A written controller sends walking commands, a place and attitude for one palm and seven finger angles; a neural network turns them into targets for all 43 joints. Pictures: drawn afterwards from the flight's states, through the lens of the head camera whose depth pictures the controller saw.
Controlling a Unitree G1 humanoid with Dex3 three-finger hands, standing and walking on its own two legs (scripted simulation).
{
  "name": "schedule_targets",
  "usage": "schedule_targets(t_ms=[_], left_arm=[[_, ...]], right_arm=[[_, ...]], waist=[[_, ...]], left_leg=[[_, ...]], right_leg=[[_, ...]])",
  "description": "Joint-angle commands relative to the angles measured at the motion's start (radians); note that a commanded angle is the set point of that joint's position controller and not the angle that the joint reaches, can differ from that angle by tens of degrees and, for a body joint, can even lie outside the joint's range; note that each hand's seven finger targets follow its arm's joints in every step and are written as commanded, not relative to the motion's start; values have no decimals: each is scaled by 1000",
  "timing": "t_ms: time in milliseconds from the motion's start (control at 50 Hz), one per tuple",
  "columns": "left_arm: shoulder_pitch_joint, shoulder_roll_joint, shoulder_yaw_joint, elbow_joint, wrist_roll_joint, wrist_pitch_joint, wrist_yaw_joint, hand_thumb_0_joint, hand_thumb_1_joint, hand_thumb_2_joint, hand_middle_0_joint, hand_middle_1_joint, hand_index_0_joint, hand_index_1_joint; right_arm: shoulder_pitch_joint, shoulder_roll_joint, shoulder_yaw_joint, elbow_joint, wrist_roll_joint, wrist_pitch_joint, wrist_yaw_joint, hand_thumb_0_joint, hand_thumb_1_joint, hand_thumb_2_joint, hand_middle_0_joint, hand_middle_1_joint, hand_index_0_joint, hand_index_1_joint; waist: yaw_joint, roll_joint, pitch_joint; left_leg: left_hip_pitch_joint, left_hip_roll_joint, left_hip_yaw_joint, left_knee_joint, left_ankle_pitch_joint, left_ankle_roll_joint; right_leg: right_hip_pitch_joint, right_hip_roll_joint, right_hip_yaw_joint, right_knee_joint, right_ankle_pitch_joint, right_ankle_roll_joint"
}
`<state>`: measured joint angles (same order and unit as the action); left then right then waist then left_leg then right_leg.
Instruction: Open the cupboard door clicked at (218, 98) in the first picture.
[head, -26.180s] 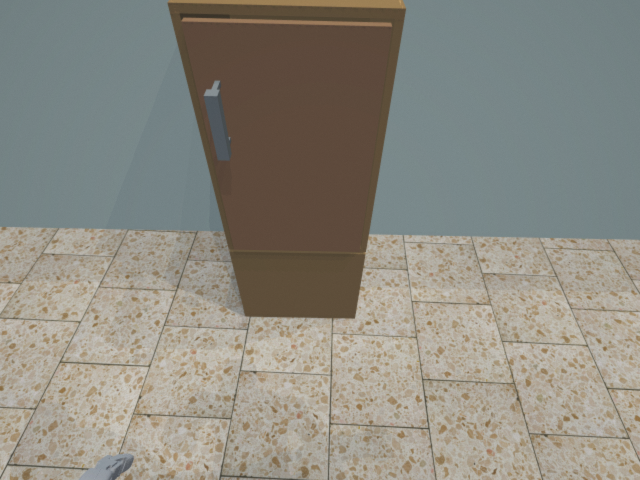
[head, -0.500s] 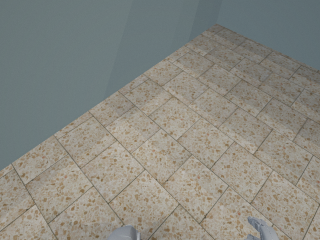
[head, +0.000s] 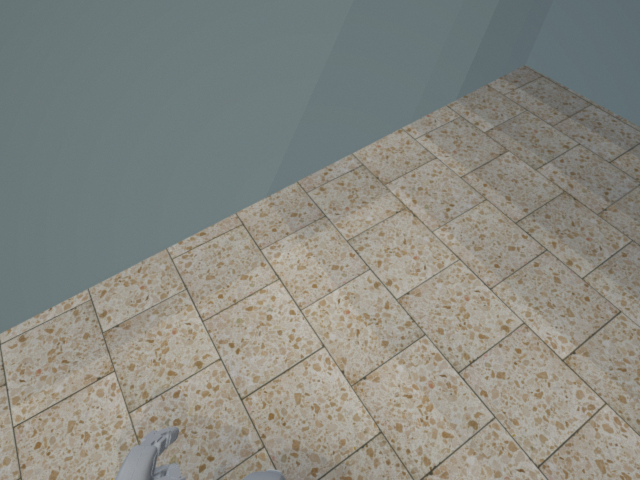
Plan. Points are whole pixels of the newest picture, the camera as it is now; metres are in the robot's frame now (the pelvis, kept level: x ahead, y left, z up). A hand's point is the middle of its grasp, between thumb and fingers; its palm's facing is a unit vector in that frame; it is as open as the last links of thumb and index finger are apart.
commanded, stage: turn to face it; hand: left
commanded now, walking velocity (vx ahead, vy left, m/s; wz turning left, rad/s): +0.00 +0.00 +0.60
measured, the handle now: out of the picture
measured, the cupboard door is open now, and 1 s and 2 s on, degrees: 51 51 51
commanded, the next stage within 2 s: none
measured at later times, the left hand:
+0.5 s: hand out of the picture -0.03 +0.23 -0.18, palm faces +0.37 -0.89 -0.26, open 7.4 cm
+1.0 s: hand out of the picture +0.02 +0.18 -0.14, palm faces +0.56 -0.78 -0.27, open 7.4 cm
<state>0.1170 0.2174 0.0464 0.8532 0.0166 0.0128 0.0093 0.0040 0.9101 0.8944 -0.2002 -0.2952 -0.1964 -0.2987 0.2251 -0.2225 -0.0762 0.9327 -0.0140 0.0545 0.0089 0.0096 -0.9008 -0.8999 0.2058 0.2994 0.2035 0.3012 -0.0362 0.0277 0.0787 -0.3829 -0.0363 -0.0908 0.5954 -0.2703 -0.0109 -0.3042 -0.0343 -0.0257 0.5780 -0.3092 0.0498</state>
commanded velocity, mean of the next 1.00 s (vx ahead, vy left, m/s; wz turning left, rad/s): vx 0.00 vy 0.00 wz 0.60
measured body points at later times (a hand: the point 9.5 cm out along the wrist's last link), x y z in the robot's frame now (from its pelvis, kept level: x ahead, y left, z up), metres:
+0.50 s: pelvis +0.01 +0.01 -0.01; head +0.06 +0.05 +0.44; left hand -0.04 +0.28 -0.16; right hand +0.23 -0.19 -0.12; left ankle -0.01 +0.10 -0.73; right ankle -0.01 -0.13 -0.67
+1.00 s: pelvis +0.05 -0.04 +0.01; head +0.12 -0.03 +0.45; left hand -0.01 +0.22 -0.12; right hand +0.26 -0.22 -0.15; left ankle -0.05 +0.06 -0.64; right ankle +0.09 -0.13 -0.73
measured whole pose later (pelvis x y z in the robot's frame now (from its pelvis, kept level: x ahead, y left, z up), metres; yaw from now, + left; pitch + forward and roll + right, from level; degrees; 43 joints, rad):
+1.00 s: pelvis +0.05 -0.04 +0.01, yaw +38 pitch +1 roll +2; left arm 0.17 0.17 0.02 0.87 0.02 0.01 0.02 0.00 0.91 0.89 -0.20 -0.30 -0.20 -0.30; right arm 0.18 -0.26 -0.10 0.95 -0.01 0.08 0.02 0.01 -0.91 -0.90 0.20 0.30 0.20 0.30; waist -0.04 0.04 0.10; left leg -0.52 -0.02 -0.02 1.16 -0.44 -0.06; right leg -0.22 -0.07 -0.12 0.54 -0.33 -0.02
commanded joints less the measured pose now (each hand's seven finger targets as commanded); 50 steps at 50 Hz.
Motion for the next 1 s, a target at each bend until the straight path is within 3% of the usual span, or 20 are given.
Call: schedule_targets(t_ms=[0,40,80,280,320,360,380,400,420,460,520,680,780,800,820,840,860,900,920,980], left_arm=[[130,240,55,-39,6,-19,32,0,900,900,-200,-300,-200,-300],[32,150,34,-53,0,-22,32,0,900,900,-200,-300,-200,-300],[30,125,25,-53,-3,-27,28,0,900,900,-200,-300,-200,-300],[168,191,57,-4,13,-25,25,0,900,900,-200,-300,-200,-300],[157,203,62,-3,12,-25,20,0,900,900,-200,-300,-200,-300],[120,206,63,-11,-1,-23,13,0,900,900,-200,-300,-200,-300],[108,157,55,-40,-7,-19,4,0,900,900,-200,-300,-200,-300],[28,96,28,-91,-11,-15,3,0,900,900,-200,-300,-200,-300],[-3,125,32,-106,-3,2,10,0,900,900,-200,-300,-200,-300],[-10,121,42,-70,-1,13,13,0,900,900,-200,-300,-200,-300],[61,119,45,-20,6,20,-3,0,900,900,-200,-300,-200,-300],[9,96,36,-54,0,14,2,0,900,900,-200,-300,-200,-300],[105,100,41,-41,-9,-4,7,0,900,900,-200,-300,-200,-300],[152,133,47,-32,-5,-17,11,0,900,900,-200,-300,-200,-300],[185,216,65,-26,10,-29,21,0,900,900,-200,-300,-200,-300],[180,268,69,-31,14,-27,26,0,900,900,-200,-300,-200,-300],[153,238,55,-35,7,-25,28,0,900,900,-200,-300,-200,-300],[46,153,39,-57,0,-23,34,0,900,900,-200,-300,-200,-300],[32,134,29,-59,-4,-22,31,0,900,900,-200,-300,-200,-300],[86,132,31,-49,-1,-30,30,0,900,900,-200,-300,-200,-300]], right_arm=[[-62,-124,-43,-119,2,-18,1,0,-900,-900,200,300,200,300],[-50,-102,-40,-65,-4,5,8,0,-900,-900,200,300,200,300],[-44,-90,-29,-56,-2,7,16,0,-900,-900,200,300,200,300],[-175,-56,-1,-90,5,-6,23,0,-900,-900,200,300,200,300],[-140,-67,-4,-92,5,-13,22,0,-900,-900,200,300,200,300],[-23,-122,-18,-66,-3,-21,19,0,-900,-900,200,300,200,300],[47,-224,-46,-54,-12,-31,13,0,-900,-900,200,300,200,300],[122,-308,-65,-44,-8,-31,4,0,-900,-900,200,300,200,300],[127,-312,-58,-29,-5,-25,-4,0,-900,-900,200,300,200,300],[8,-255,-49,-67,-9,-32,-20,0,-900,-900,200,300,200,300],[-85,-213,-28,-91,-7,-41,-22,0,-900,-900,200,300,200,300],[-39,-214,-40,-77,-12,-36,-13,0,-900,-900,200,300,200,300],[-96,-209,-50,-97,-7,-26,-14,0,-900,-900,200,300,200,300],[-105,-187,-47,-100,2,-27,-12,0,-900,-900,200,300,200,300],[-81,-117,-39,-111,12,-29,-6,0,-900,-900,200,300,200,300],[-99,-103,-37,-130,9,-28,-5,0,-900,-900,200,300,200,300],[-88,-134,-39,-116,1,-21,-1,0,-900,-900,200,300,200,300],[-58,-109,-42,-75,-2,1,5,0,-900,-900,200,300,200,300],[-64,-108,-35,-62,-2,5,11,0,-900,-900,200,300,200,300],[-96,-85,-22,-63,2,8,19,0,-900,-900,200,300,200,300]], waist=[[75,-248,-151],[16,-245,-74],[7,-250,-71],[82,-238,-99],[60,-233,-118],[-19,-157,-173],[-61,86,-232],[-100,286,-241],[-87,154,-234],[-42,161,-157],[22,96,-113],[7,110,-115],[58,133,-151],[83,56,-173],[95,-187,-206],[103,-351,-178],[82,-255,-150],[20,-258,-107],[12,-239,-83],[30,-230,-90]], left_leg=[[-211,18,20,554,-332,-26],[-231,61,44,672,-193,-52],[-236,71,81,659,-128,-67],[-90,61,212,176,-173,-46],[-4,40,237,62,-124,-30],[231,42,218,-124,103,-2],[438,238,-37,-158,380,92],[485,453,-333,-189,797,233],[445,485,-275,-180,748,278],[305,379,-217,-224,484,225],[218,276,-111,-260,369,156],[208,247,-172,-242,335,170],[88,201,-222,-138,352,133],[21,152,-195,-77,261,88],[-163,36,-69,112,-36,15],[-234,-49,58,381,-371,-35],[-206,8,9,551,-341,-25],[-225,48,28,659,-210,-48],[-224,60,50,673,-161,-57],[-219,62,95,574,-131,-69]], right_leg=[[178,-482,320,-281,317,-208],[136,-327,152,-250,397,-160],[172,-278,15,-215,545,-134],[312,-343,-101,-102,751,-150],[288,-344,-131,-41,756,-131],[153,-316,-188,147,633,-69],[-93,-213,-212,360,231,-4],[-297,-90,-135,575,-360,39],[-315,-105,-8,635,-364,22],[-316,-114,25,643,-234,27],[-265,-89,27,616,-79,37],[-176,-31,6,321,-98,41],[95,22,-17,-24,20,21],[222,-14,12,-176,124,14],[389,-248,226,-282,176,-47],[319,-470,415,-293,349,-172],[218,-462,334,-266,365,-218],[193,-335,174,-240,443,-172],[187,-292,78,-218,514,-155],[250,-274,-15,-200,614,-138]])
